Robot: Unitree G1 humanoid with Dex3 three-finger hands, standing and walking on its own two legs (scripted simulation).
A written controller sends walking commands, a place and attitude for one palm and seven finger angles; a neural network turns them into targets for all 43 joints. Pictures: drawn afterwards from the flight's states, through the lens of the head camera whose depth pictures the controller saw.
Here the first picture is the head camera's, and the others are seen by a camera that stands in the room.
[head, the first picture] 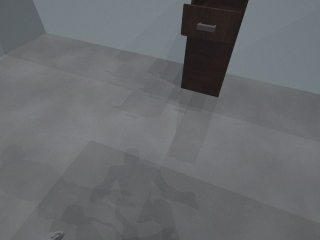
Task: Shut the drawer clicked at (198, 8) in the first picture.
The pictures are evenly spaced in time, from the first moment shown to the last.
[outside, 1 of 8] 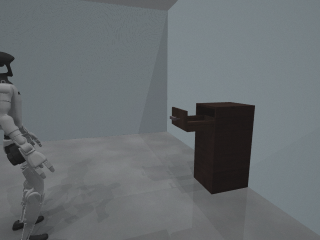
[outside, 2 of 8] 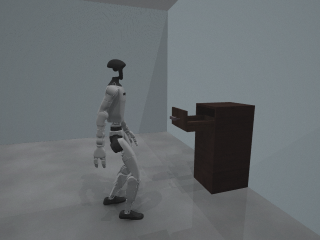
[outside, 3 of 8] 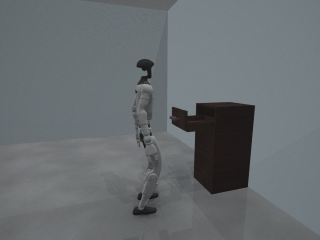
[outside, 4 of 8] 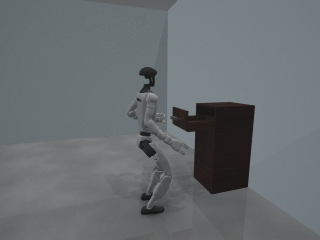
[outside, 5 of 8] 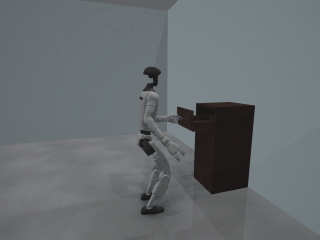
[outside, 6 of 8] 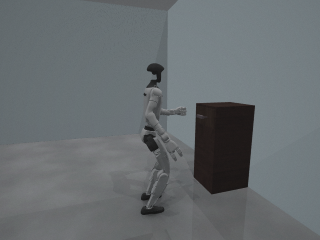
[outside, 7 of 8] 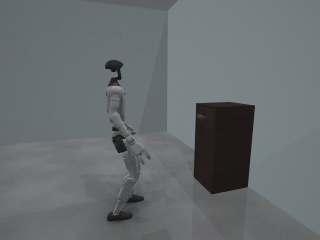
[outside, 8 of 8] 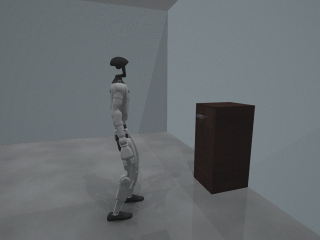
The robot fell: no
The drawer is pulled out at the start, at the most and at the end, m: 0.30 0.30 0.00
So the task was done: yes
